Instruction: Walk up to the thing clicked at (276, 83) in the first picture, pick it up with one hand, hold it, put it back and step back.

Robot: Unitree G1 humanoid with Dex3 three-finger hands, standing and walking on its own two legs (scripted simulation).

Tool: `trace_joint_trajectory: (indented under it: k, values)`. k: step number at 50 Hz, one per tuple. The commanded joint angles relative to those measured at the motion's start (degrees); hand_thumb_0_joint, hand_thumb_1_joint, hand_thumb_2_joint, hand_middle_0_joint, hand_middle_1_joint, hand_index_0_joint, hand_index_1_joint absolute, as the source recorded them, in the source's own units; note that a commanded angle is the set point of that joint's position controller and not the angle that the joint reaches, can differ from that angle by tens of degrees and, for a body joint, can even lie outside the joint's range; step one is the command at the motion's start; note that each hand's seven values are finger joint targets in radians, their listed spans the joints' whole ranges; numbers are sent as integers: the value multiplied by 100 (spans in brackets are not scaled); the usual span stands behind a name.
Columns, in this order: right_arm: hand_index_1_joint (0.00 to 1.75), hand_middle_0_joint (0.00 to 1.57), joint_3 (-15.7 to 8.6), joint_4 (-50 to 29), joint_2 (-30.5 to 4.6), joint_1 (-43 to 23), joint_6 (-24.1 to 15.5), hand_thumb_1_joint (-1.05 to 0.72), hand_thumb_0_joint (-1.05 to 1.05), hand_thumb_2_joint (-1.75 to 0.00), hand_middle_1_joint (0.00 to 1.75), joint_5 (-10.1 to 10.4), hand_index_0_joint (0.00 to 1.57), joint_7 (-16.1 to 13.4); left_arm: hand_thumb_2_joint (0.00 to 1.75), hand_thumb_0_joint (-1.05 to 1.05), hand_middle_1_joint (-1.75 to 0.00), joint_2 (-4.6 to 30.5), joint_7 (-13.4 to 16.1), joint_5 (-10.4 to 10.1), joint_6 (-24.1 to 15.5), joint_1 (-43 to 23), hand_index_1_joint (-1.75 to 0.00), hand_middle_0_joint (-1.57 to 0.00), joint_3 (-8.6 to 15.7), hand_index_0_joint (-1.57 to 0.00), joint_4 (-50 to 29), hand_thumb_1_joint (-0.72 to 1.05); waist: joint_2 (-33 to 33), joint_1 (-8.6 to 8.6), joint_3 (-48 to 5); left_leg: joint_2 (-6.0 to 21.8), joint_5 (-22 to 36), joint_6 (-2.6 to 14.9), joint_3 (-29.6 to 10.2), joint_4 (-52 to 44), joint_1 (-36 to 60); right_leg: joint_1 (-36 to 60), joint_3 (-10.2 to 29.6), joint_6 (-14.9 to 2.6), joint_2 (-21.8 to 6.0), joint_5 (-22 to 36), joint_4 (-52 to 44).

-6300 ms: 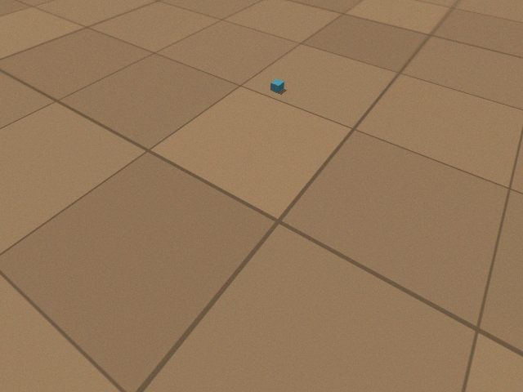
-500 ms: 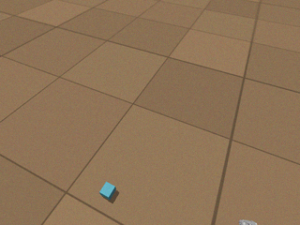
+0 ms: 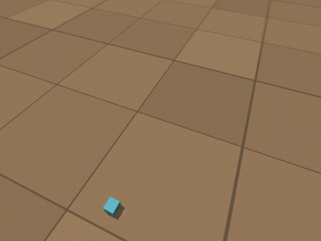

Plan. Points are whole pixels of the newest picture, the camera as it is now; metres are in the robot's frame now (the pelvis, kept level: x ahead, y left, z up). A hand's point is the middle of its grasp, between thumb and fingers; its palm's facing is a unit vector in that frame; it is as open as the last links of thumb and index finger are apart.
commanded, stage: walk up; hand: left
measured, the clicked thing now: (112, 206) +0.46 +0.27 -0.76
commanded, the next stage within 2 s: stand in 0.16 s
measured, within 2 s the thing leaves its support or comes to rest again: neither
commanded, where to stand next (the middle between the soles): +0.04 -0.02 m, yaw -2 degrees
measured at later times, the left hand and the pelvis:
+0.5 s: hand out of the picture +0.09 +0.25 -0.16, palm faces -0.03 -0.94 -0.33, open 7.4 cm; pelvis +0.02 -0.01 +0.00, yaw +0 degrees
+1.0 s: hand out of the picture +0.10 +0.24 -0.15, palm faces -0.03 -0.94 -0.34, open 7.4 cm; pelvis +0.02 -0.01 +0.00, yaw +0 degrees
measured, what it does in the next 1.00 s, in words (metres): stands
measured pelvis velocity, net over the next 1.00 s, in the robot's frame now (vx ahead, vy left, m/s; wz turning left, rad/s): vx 0.02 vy -0.01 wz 0.00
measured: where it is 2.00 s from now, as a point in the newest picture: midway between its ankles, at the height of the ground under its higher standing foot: outside the picture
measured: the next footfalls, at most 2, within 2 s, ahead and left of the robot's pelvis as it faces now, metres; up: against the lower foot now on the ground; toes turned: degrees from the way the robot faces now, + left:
none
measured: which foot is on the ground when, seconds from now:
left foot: down 0.00-1.00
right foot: down 0.00-1.00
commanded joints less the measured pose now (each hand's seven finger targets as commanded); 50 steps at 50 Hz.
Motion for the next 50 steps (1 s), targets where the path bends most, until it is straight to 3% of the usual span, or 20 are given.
trace_joint_trajectory:
  k: [1, 6, 9, 12, 17, 23, 27, 30, 35, 50]
  values:
    - [30, 20, -226, -369, -1244, -350, -129, -90, 0, -90, 30, -9, 20, -63, 90, 0, -30, 1223, 103, -15, -119, -303, -30, -20, 213, -20, -376, 90, -66, 15, -591, 589, 175, 112, -605, -385, 42, 100, 552, -183, -563, 168, -344]
    - [30, 20, -225, -399, -1208, -327, -115, -90, 0, -90, 30, -6, 20, -67, 90, 0, -30, 1225, 112, -14, -121, -275, -30, -20, 225, -20, -388, 90, -117, 10, -557, 603, 404, 104, -579, -320, 143, 38, 537, -182, -555, 207, -350]
    - [30, 20, -239, -433, -1194, -314, -80, -90, 0, -90, 30, -59, 20, -67, 90, 0, -30, 1257, 133, 28, -126, -243, -30, -20, 185, -20, -452, 90, -155, -11, -435, 604, -51, 66, -583, -410, 41, -82, 550, -165, -563, -333, -401]
    - [30, 20, -251, -442, -1225, -277, -80, -90, 0, -90, 30, -62, 20, -61, 90, 0, -30, 1251, 128, 16, -128, -264, -30, -20, 167, -20, -496, 90, -60, -29, -389, 601, -102, 69, -561, -411, 14, -125, 582, -190, -581, -370, -403]
    - [30, 20, -239, -488, -1185, -298, -123, -90, 0, -90, 30, -55, 20, -54, 90, 0, -30, 1269, 127, 2, -163, -199, -30, -20, 167, -20, -538, 90, 11, -6, -549, 646, 480, 58, -558, -376, 152, 73, 556, -192, -599, 196, -277]
    - [30, 20, -239, -493, -1239, -334, -130, -90, 0, -90, 30, -34, 20, -68, 90, 0, -30, 1260, 127, 3, -157, -166, -30, -20, 163, -20, -540, 90, -10, 17, -629, 688, 655, 76, -542, -336, 299, 141, 533, -190, -608, 347, -253]
    - [30, 20, -235, -495, -1219, -370, -133, -90, 0, -90, 30, -29, 20, -85, 90, 0, -30, 1271, 137, 2, -156, -135, -30, -20, 164, -20, -544, 90, -71, 23, -686, 707, 1100, 72, -512, -313, 439, 181, 494, -194, -606, 774, -195]
    - [30, 20, -233, -469, -1217, -332, -126, -90, 0, -90, 30, -29, 20, -85, 90, 0, -30, 1286, 142, -19, -154, -145, -30, -20, 163, -20, -540, 90, -75, 12, -652, 705, 1167, 60, -497, -318, 425, 238, 492, -194, -607, 845, -201]
    - [30, 20, -225, -472, -1243, -348, -117, -90, 0, -90, 30, -35, 20, -88, 90, 0, -30, 1275, 131, -16, -134, -142, -30, -20, 167, -20, -533, 90, -48, 33, -541, 684, 761, 40, -478, -373, 343, 222, 543, -211, -619, 515, -286]
    - [30, 20, -217, -523, -1209, -285, -99, -90, 0, -90, 30, -45, 20, -87, 90, 0, -30, 1329, 162, -6, -150, -168, -30, -20, 171, -20, -593, 90, -91, -2, -558, 683, 797, 41, -456, -338, 382, 218, 543, -223, -615, 660, -303]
